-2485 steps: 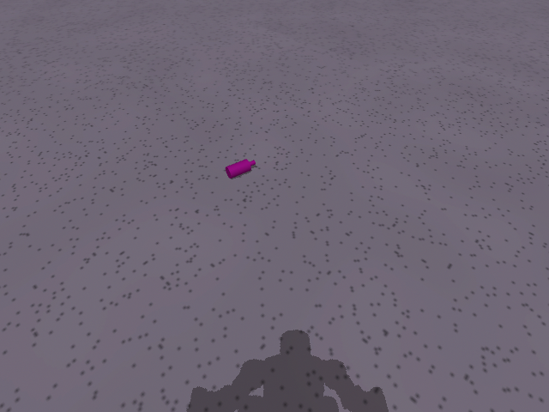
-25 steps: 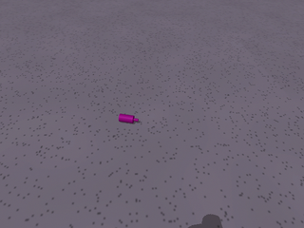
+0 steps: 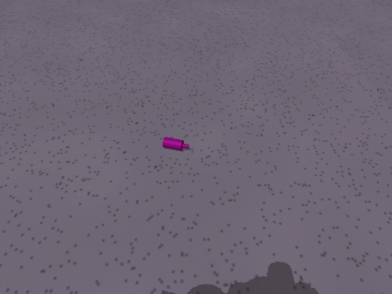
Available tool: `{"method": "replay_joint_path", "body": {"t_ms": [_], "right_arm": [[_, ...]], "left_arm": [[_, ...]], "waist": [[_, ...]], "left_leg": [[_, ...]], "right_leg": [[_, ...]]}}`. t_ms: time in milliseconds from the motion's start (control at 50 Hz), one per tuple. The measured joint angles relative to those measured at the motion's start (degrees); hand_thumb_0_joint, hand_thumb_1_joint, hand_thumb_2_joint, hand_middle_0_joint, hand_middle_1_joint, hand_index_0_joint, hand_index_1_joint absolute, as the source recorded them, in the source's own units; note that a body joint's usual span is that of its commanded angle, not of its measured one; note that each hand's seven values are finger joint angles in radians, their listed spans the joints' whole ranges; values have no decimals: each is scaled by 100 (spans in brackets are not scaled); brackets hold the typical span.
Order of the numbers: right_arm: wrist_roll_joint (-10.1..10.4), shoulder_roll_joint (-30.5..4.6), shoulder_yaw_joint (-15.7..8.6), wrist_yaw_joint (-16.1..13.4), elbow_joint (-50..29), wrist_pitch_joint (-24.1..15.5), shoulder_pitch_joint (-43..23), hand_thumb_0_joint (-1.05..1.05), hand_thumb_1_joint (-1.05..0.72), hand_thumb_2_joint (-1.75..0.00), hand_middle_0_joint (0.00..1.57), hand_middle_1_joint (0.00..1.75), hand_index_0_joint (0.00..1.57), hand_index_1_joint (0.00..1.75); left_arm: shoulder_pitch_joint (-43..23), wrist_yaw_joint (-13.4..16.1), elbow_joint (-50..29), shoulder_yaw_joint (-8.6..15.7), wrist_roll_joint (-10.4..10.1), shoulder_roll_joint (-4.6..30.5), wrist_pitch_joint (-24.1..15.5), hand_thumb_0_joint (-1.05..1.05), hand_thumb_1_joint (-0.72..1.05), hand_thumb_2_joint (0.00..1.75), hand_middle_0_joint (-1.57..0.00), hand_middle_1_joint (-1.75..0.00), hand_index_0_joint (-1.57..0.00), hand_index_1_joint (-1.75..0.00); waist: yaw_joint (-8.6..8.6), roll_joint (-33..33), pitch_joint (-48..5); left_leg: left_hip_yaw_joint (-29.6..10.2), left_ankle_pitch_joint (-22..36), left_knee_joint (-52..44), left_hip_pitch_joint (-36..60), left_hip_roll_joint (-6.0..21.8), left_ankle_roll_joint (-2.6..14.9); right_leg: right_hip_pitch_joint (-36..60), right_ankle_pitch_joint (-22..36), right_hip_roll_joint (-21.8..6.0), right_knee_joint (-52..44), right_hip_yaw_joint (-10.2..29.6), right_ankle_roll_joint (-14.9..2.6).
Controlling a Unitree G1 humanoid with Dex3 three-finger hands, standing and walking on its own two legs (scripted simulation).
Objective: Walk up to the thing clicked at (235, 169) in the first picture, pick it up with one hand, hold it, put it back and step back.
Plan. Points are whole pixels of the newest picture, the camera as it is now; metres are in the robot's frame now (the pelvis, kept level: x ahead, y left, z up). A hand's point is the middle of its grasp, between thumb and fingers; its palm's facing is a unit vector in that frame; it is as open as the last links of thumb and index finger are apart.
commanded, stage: step back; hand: left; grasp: from above
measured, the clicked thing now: (176, 144) +1.08 +0.19 -0.72
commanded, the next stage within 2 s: stand in 0.20 s
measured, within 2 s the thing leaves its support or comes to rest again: neither
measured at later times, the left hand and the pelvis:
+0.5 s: hand out of the picture +0.10 +0.25 -0.13, palm faces -0.04 -0.94 -0.34, open 7.4 cm; pelvis +0.02 +0.00 +0.02, yaw -1 degrees
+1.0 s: hand out of the picture +0.10 +0.24 -0.13, palm faces -0.05 -0.94 -0.34, open 7.4 cm; pelvis +0.01 -0.01 +0.03, yaw -1 degrees
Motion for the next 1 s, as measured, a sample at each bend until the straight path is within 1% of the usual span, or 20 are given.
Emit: {"method": "replay_joint_path", "body": {"t_ms": [40, 80, 100, 140, 160, 220, 340, 440, 600, 800, 1000], "right_arm": [[5, 93, 69, 3, 14, 15, -101, 1, -91, -89, 20, 30, 20, 29], [8, 176, 127, 19, 49, 43, -224, 1, -91, -89, 20, 30, 20, 30], [9, 211, 151, 22, 67, 58, -292, 1, -91, -89, 20, 30, 20, 30], [29, 258, 187, 18, 104, 70, -424, 1, -91, -89, 20, 30, 20, 30], [43, 275, 199, 15, 125, 68, -483, 1, -91, -89, 20, 30, 20, 30], [81, 292, 234, 16, 198, 42, -630, 1, -91, -89, 20, 30, 20, 30], [102, 202, 280, 58, 415, -37, -750, 1, -91, -89, 20, 30, 20, 30], [113, 151, 278, 74, 596, -41, -742, 1, -91, -89, 20, 30, 20, 30], [105, 100, 258, 70, 850, -23, -592, 1, -91, -89, 20, 30, 20, 30], [104, 88, 272, 52, 1008, 1, -445, 1, -91, -89, 20, 30, 20, 29], [87, 117, 302, 57, 1012, -11, -387, 1, -91, -89, 20, 30, 20, 29]], "left_arm": [[-91, 21, 11, -18, -69, 21, 73, 1, 90, 90, -20, -30, -20, -30], [-175, 23, 68, -37, -78, 55, 100, 1, 90, 90, -20, -30, -20, -30], [-216, 21, 102, -41, -69, 67, 96, 1, 90, 90, -20, -30, -20, -30], [-277, 18, 162, -53, -56, 64, 62, 1, 90, 90, -20, -30, -20, -30], [-294, 15, 189, -61, -52, 58, 42, 1, 90, 90, -20, -30, -20, -30], [-358, 10, 305, -106, -43, 30, 13, 0, 90, 90, -20, -30, -20, -30], [-472, -35, 581, -269, -41, -113, -7, 0, 90, 90, -20, -30, -20, -30], [-565, -57, 739, -313, -48, -160, -24, 0, 90, 90, -20, -30, -20, -30], [-640, -61, 885, -294, -30, -152, -27, 0, 90, 90, -20, -30, -20, -30], [-660, -59, 963, -273, -32, -145, -16, 0, 90, 90, -20, -30, -20, -30], [-599, -74, 978, -261, -27, -144, 16, 0, 90, 90, -20, -30, -20, -30]], "waist": [[11, -39, -18], [-16, -39, -60], [-20, -41, -70], [-41, -4, -79], [-47, 10, -95], [-66, 33, -141], [-113, 116, -247], [-160, 114, -285], [-229, 83, -294], [-287, 99, -323], [-282, 105, -369]], "left_leg": [[49, -152, 102, -48, 25, 24], [40, -238, 169, -94, 85, 33], [45, -254, 173, -96, 114, 26], [26, -258, 149, -78, 177, 4], [26, -247, 112, -59, 197, -6], [39, -171, -79, 53, 202, -20], [50, 73, -641, 424, 172, -33], [54, 266, -1035, 655, 168, -62], [61, 465, -1412, 841, 203, -114], [48, 565, -1568, 909, 250, -152], [48, 591, -1615, 876, 248, -154]], "right_leg": [[-42, -107, 63, 42, 121, -83], [36, -160, 170, -102, 151, -140], [69, 15, 202, -207, 161, -117], [142, 115, 261, -366, 149, -10], [174, 140, 280, -439, 149, 16], [284, 218, 285, -639, 157, 30], [644, 452, 262, -1183, 150, 38], [843, 613, 263, -1516, 143, 21], [988, 782, 303, -1826, 145, -20], [1066, 897, 354, -2008, 134, -51], [1027, 916, 352, -2039, 133, -56]]}}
